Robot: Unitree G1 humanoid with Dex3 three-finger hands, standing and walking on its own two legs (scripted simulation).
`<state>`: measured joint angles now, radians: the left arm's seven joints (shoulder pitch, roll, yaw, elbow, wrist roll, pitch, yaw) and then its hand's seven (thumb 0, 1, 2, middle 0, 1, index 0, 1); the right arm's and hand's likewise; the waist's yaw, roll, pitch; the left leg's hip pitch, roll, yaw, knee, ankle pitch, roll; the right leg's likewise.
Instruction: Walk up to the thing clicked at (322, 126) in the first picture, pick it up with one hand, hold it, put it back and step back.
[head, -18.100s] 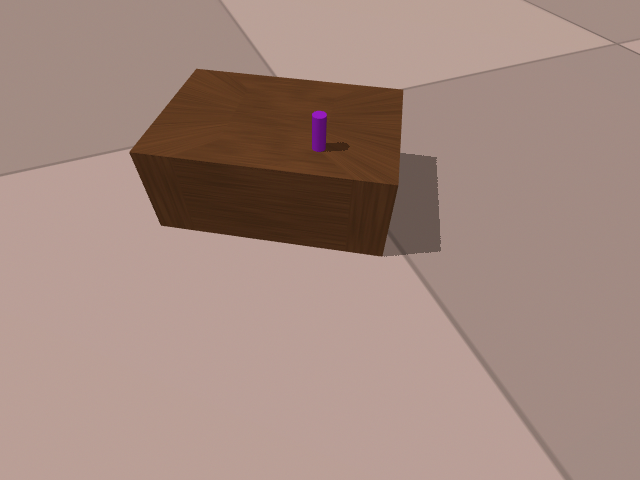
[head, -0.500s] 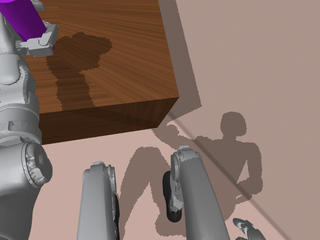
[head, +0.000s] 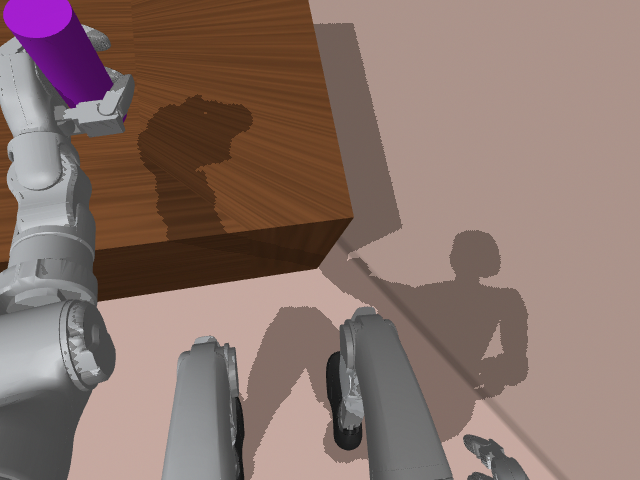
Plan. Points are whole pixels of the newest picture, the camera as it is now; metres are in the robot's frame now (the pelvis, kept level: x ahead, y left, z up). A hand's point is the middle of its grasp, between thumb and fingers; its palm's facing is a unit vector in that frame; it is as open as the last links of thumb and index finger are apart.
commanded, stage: settle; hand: left
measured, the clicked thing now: (76, 71) +0.55 +0.20 +0.04
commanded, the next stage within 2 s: lift in 0.08 s
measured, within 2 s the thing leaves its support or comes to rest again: neither
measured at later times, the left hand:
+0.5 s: hand (91, 84) +0.53 +0.18 +0.05, palm faces +0.18 -0.98 -0.04, open 7.0 cm
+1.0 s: hand (29, 76) +0.45 +0.17 +0.16, palm faces +0.18 -0.98 -0.03, open 7.0 cm
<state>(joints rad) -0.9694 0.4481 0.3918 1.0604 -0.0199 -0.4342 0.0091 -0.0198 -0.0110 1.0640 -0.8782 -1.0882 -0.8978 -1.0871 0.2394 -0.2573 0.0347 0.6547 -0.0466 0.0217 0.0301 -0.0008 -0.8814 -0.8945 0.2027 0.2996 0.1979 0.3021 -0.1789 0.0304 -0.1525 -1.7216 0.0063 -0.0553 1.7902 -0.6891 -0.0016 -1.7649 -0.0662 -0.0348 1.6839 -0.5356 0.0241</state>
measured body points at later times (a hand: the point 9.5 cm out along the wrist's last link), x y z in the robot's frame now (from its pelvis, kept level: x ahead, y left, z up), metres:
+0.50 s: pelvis +0.01 +0.00 +0.03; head +0.20 +0.02 +0.44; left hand +0.51 +0.23 +0.06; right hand +0.06 -0.27 -0.09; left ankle +0.05 +0.12 -0.49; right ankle +0.10 -0.14 -0.49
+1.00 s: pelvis +0.03 +0.00 +0.13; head +0.15 +0.02 +0.56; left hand +0.44 +0.22 +0.16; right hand +0.13 -0.26 +0.00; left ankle +0.05 +0.12 -0.49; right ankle +0.10 -0.14 -0.49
